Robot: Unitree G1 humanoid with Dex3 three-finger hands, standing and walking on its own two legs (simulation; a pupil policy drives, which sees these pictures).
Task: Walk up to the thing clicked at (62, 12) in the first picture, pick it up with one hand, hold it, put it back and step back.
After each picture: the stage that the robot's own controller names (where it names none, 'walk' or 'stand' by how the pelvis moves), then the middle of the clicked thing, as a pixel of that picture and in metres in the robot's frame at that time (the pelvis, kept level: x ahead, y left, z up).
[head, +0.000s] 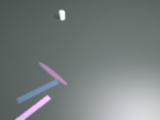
stand; (62, 15) +1.92 +0.24 -0.72
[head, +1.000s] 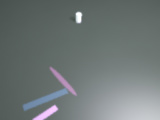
walk; (78, 17) +1.78 +0.12 -0.70
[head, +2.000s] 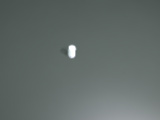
walk; (71, 51) +1.14 +0.09 -0.69
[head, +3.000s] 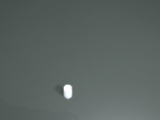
walk; (67, 91) +0.70 +0.12 -0.70
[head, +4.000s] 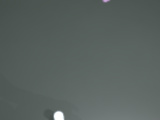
walk; (59, 118) +0.45 +0.15 -0.70
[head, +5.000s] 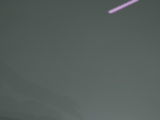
stand; out of the picture +0.36 +0.15 -0.71
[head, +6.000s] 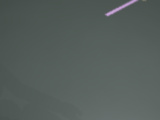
stand; out of the picture +0.34 +0.16 -0.72
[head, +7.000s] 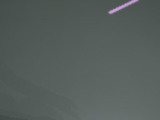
stand; out of the picture +0.32 +0.13 -0.72
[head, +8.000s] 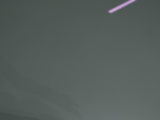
stand; out of the picture +0.31 +0.13 -0.72
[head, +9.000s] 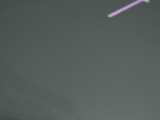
stand; out of the picture +0.31 +0.14 -0.73
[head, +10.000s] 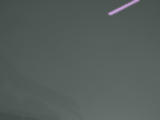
stand; out of the picture +0.30 +0.14 -0.73
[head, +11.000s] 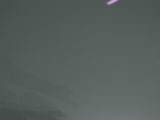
go down; out of the picture +0.31 +0.14 -0.72
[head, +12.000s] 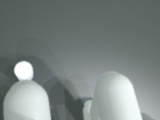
go down; (24, 72) +0.39 +0.16 -0.29
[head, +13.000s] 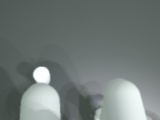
approach; (42, 77) +0.39 +0.15 -0.31
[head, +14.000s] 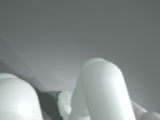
close in; out of the picture +0.39 +0.18 -0.23
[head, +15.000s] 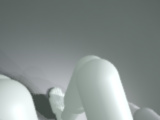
close; out of the picture +0.39 +0.20 -0.22
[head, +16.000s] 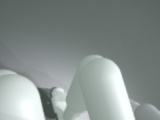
lift; out of the picture +0.37 +0.19 -0.22
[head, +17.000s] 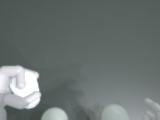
lift; (26, 91) +0.31 +0.17 +0.00
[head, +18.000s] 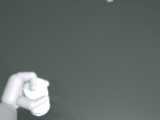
hold; (37, 97) +0.30 +0.16 +0.00
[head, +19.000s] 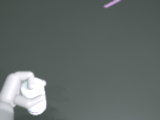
hold; (34, 96) +0.31 +0.17 +0.00
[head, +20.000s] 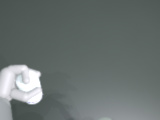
crouch; (30, 88) +0.34 +0.17 -0.06
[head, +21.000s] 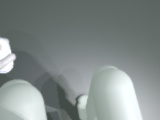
lower; (0, 57) +0.42 +0.19 -0.17
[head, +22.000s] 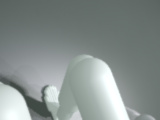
lower; out of the picture +0.43 +0.24 -0.23
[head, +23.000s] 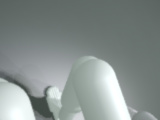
lower; out of the picture +0.42 +0.23 -0.23
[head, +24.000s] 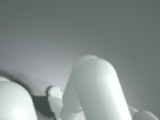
lower; out of the picture +0.42 +0.22 -0.23
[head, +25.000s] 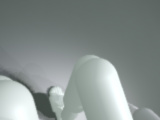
lower; out of the picture +0.41 +0.21 -0.23
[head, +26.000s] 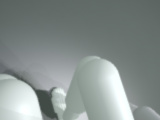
open; out of the picture +0.40 +0.20 -0.23
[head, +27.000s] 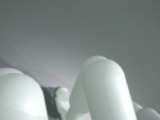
stand; out of the picture +0.40 +0.19 -0.22
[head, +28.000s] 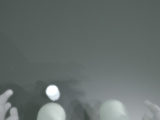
walk; (53, 93) +0.38 +0.15 -0.48
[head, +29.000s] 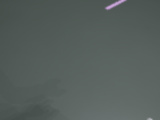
stand; out of the picture +0.33 +0.13 -0.66
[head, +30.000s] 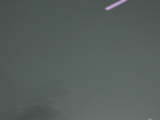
stand; out of the picture +0.34 +0.14 -0.67
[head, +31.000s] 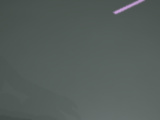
stand; out of the picture +0.34 +0.12 -0.71
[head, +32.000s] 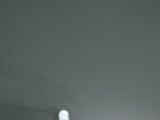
walk; (63, 117) +0.39 +0.09 -0.70
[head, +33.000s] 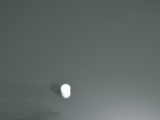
walk; (65, 91) +0.55 +0.10 -0.70
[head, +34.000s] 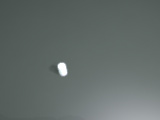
walk; (62, 69) +0.81 +0.20 -0.70
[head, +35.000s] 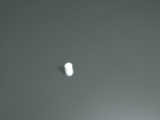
stand; (68, 69) +0.99 +0.14 -0.70
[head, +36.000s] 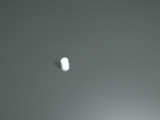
stand; (64, 64) +0.99 +0.14 -0.72
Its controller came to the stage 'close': yes
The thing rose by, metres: 0.72
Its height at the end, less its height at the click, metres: +0.00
